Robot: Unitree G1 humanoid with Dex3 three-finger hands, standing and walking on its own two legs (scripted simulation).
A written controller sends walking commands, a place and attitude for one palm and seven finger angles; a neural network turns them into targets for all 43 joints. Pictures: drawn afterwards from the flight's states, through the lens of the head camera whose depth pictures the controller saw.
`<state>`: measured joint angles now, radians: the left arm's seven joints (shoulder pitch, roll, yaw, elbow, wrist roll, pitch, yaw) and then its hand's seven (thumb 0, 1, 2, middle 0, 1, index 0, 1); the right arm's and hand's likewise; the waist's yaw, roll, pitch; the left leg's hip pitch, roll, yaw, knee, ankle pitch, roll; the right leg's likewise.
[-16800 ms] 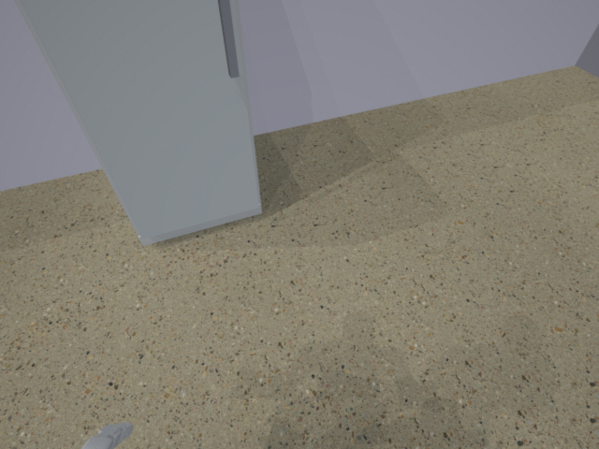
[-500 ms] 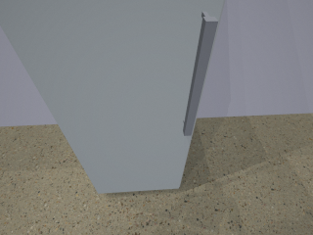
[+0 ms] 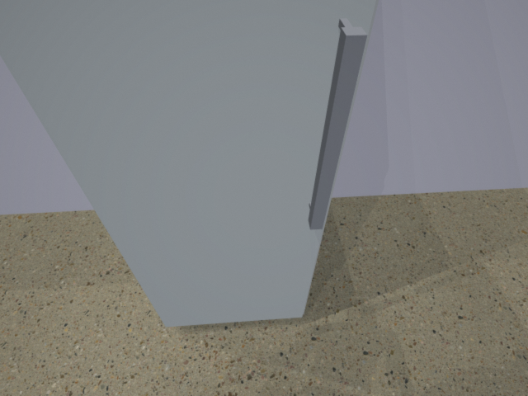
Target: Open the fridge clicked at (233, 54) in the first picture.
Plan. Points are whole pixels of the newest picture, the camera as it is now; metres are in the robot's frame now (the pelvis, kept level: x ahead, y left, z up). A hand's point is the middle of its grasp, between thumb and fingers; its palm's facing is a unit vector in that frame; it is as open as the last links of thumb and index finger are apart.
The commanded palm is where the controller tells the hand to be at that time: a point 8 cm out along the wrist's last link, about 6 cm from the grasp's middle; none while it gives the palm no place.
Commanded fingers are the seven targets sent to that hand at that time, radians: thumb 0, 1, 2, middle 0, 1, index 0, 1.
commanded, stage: look again from close up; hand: right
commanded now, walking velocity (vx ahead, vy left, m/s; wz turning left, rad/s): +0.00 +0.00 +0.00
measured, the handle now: (326, 145) +0.48 -0.08 +0.13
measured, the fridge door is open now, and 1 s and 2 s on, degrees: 0 0 0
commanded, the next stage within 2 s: raise the hand to about handle height in 0.20 s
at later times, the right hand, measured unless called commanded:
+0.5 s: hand (442, 365) +0.19 -0.24 -0.03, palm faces +0.21 +0.97 -0.13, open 7.6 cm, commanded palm +0.11 -0.29 -0.05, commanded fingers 0.00 -0.64 -0.79 0.22 0.47 0.22 0.47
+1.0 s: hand (457, 381) +0.16 -0.24 +0.01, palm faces -0.07 +0.99 -0.09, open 10.3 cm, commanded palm +0.13 -0.30 +0.02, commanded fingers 0.00 -0.06 -0.54 0.26 0.84 0.26 0.84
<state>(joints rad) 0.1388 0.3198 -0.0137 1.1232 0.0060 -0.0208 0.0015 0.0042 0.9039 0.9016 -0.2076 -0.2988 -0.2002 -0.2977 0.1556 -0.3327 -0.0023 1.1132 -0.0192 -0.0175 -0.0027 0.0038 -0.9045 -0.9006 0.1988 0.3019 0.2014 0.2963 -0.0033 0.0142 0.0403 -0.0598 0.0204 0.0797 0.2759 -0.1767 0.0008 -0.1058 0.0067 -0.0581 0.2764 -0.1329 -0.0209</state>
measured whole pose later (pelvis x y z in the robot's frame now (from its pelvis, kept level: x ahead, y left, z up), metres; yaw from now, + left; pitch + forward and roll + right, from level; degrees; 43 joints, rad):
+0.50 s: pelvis -0.01 +0.01 -0.02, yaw -1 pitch +1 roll +0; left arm 0.26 0.24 0.02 0.74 -0.02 -0.23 0.04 0.01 0.90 0.90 -0.21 -0.30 -0.20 -0.30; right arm 0.29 -0.30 -0.25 0.33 0.20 -0.21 0.14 0.01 -0.83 -0.87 0.20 0.35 0.20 0.34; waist 0.01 0.03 0.00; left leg -0.27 0.03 0.09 0.56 -0.30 0.02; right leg -0.31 0.00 -0.05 0.53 -0.23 -0.02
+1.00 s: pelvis -0.05 +0.01 -0.07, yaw -1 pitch +4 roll +3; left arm 0.22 0.23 -0.05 0.61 -0.06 -0.34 0.10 0.01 0.90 0.90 -0.21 -0.30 -0.20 -0.30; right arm 0.29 -0.41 -0.35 0.02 0.37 -0.22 0.50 0.01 -0.28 -0.64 0.24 0.70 0.24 0.69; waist -0.02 -0.01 -0.03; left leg -0.58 0.00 0.13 0.95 -0.44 0.04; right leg -0.67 -0.05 0.01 1.00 -0.40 0.00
